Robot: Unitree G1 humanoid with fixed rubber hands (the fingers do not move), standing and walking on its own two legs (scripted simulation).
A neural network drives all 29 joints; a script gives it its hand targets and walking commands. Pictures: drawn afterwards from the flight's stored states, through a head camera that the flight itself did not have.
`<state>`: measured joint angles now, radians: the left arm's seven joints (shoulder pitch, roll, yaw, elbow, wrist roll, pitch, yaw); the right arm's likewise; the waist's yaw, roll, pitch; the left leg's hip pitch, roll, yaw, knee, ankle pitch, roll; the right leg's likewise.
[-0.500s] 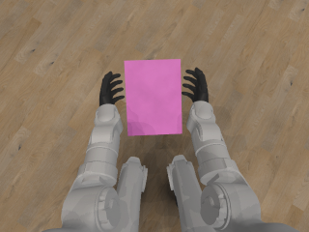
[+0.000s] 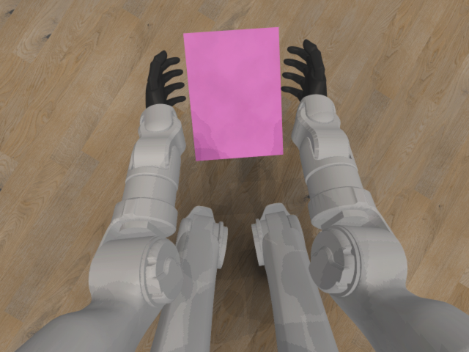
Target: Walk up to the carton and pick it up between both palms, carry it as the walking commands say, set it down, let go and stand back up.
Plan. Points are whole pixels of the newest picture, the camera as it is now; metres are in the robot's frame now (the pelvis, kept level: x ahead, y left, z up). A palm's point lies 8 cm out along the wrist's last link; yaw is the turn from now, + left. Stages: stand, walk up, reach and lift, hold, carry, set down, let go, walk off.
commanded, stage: set down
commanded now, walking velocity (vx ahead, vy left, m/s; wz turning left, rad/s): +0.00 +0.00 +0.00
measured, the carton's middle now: (234, 99) +0.51 +0.00 -0.21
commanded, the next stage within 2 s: none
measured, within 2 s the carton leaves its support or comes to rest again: neither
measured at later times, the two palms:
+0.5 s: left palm (168, 100) +0.51 +0.12 -0.19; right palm (298, 94) +0.51 -0.12 -0.18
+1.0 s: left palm (179, 105) +0.52 +0.11 -0.28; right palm (291, 101) +0.53 -0.13 -0.28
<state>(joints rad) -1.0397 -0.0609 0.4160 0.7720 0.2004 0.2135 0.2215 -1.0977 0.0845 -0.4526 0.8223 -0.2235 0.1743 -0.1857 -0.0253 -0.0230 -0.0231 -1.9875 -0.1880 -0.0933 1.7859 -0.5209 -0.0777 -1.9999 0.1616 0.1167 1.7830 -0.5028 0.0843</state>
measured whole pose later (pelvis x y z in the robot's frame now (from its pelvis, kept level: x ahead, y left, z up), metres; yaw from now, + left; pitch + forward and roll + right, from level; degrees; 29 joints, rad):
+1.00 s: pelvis -0.01 +0.00 -0.10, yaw +0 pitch +30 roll +1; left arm -1.44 0.14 0.26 0.92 0.01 0.22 0.21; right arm -1.47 -0.14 -0.32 0.95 -0.06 0.19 -0.17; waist -0.01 -0.01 0.52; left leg -2.09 -0.19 -0.04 2.17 -0.61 -0.09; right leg -2.10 0.16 0.08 2.16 -0.59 0.09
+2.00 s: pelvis +0.01 +0.00 -0.12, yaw +1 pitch +35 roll +1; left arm -1.39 0.15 0.34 1.04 0.08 0.16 0.08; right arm -1.42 -0.14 -0.39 1.06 -0.13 0.14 -0.06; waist -0.03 0.00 0.36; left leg -2.20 -0.13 -0.01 2.23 -0.64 -0.05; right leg -2.21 0.11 0.04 2.23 -0.63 0.05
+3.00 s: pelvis +0.01 +0.00 -0.12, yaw +0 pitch +34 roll +0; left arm -1.44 0.18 0.33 1.12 0.11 0.09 0.05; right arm -1.45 -0.17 -0.35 1.13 -0.11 0.07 -0.04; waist -0.02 -0.01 0.39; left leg -2.20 -0.11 -0.01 2.26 -0.65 -0.04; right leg -2.21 0.09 0.02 2.25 -0.63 0.04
